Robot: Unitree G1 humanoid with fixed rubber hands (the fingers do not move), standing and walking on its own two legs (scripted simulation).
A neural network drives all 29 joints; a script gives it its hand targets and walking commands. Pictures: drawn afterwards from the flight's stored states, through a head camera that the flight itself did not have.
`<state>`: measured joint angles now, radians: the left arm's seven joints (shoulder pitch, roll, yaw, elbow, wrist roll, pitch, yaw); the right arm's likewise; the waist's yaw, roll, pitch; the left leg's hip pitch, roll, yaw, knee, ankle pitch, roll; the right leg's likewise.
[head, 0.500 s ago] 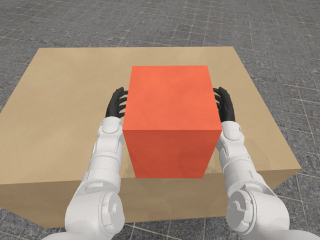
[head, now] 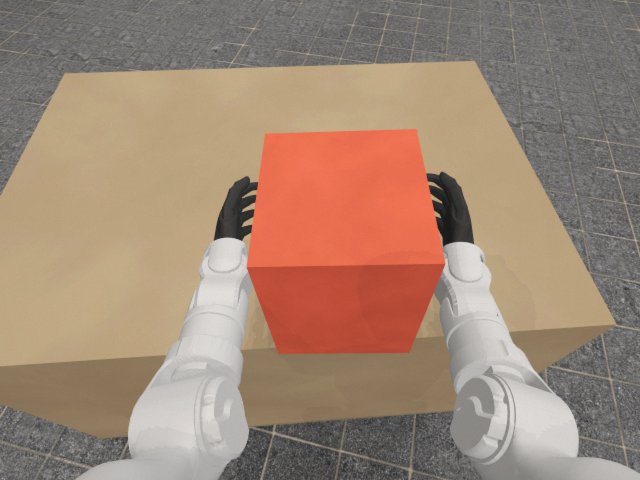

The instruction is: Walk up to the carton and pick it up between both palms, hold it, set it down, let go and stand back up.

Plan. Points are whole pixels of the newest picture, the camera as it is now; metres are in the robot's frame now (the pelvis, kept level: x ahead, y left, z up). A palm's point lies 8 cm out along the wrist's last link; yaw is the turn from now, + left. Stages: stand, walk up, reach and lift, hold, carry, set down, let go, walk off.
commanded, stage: set down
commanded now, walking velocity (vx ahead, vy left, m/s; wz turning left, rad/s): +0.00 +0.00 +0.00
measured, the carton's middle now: (341, 250) +0.41 -0.01 +0.01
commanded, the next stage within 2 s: none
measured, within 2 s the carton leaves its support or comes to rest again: rests again in 0.10 s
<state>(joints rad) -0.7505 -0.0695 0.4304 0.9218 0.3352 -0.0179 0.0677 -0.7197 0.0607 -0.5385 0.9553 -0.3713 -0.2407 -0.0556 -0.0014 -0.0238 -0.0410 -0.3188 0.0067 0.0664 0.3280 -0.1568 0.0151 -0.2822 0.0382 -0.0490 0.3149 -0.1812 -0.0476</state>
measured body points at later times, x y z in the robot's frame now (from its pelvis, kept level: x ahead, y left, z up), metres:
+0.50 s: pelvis -0.01 +0.00 +0.00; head +0.06 +0.01 +0.44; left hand +0.42 +0.14 +0.03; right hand +0.41 -0.16 +0.05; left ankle +0.00 +0.11 -0.75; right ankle -0.02 -0.08 -0.75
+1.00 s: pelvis -0.01 +0.00 +0.00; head +0.07 +0.01 +0.44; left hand +0.42 +0.13 +0.03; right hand +0.40 -0.16 +0.04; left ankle +0.00 +0.11 -0.75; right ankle -0.02 -0.08 -0.75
